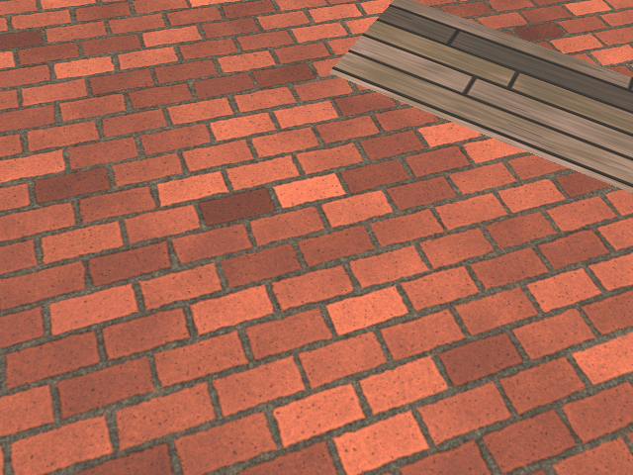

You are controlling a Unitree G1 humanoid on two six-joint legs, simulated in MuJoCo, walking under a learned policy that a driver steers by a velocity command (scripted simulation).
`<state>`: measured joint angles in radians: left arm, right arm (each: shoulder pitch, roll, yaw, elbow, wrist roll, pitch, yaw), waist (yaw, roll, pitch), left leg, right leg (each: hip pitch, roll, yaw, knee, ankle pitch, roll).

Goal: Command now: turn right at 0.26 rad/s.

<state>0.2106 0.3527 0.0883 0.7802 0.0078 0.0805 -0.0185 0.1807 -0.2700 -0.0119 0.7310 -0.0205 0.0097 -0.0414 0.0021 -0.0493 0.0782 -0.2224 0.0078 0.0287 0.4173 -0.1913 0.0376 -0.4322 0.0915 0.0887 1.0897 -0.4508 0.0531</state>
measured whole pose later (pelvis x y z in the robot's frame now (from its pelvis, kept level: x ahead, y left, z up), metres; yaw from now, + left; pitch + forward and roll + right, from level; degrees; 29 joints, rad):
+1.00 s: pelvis -0.05 +0.01 +0.00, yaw +24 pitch -1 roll +0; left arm 0.19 0.29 0.04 0.85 0.01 0.06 0.02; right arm 0.21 -0.27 -0.03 0.80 -0.03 0.04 -0.01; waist -0.01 -0.01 0.06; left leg -0.19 -0.13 -0.14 0.41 -0.20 0.08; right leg -0.30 0.01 0.03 0.65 -0.35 0.01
